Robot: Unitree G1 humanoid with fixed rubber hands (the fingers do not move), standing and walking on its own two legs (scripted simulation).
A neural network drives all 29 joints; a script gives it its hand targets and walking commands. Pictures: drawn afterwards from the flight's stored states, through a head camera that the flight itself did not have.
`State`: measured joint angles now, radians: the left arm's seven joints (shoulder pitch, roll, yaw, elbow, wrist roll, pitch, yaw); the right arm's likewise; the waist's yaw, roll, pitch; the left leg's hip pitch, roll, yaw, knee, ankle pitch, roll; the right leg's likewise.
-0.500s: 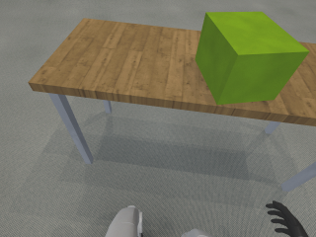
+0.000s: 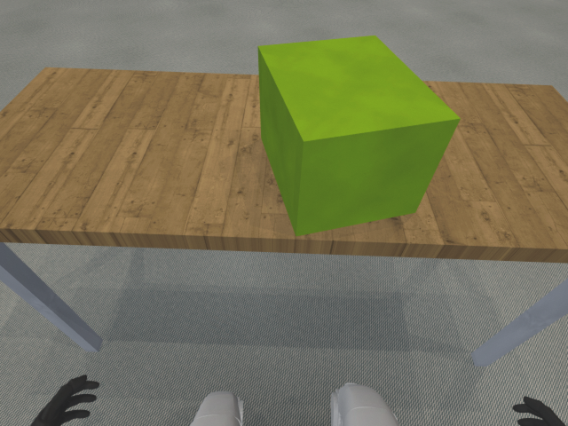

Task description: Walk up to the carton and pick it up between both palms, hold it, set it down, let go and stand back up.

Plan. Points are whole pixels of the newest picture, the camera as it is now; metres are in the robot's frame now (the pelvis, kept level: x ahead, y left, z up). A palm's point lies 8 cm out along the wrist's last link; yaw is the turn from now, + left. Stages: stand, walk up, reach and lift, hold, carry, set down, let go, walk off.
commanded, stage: walk up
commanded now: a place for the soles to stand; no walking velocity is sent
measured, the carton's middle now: (337, 130) +0.55 -0.10 +0.11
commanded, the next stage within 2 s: none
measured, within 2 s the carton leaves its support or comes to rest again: neither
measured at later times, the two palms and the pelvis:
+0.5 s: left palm (89, 380) +0.19 +0.27 -0.04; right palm (503, 313) +0.27 -0.34 -0.03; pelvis +0.09 -0.04 +0.05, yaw +1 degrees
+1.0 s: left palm (108, 374) +0.20 +0.25 -0.03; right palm (541, 385) +0.16 -0.34 -0.03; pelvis +0.09 -0.04 +0.08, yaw -2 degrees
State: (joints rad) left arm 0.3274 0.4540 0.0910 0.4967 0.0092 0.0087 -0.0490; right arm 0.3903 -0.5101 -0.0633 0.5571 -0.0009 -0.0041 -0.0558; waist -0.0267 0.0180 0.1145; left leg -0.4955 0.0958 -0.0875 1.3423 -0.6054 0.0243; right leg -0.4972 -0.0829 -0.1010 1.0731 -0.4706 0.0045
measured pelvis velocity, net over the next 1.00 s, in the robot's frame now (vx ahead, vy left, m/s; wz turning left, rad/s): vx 0.09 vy -0.04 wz -0.04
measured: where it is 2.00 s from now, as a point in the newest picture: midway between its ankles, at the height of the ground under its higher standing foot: outside the picture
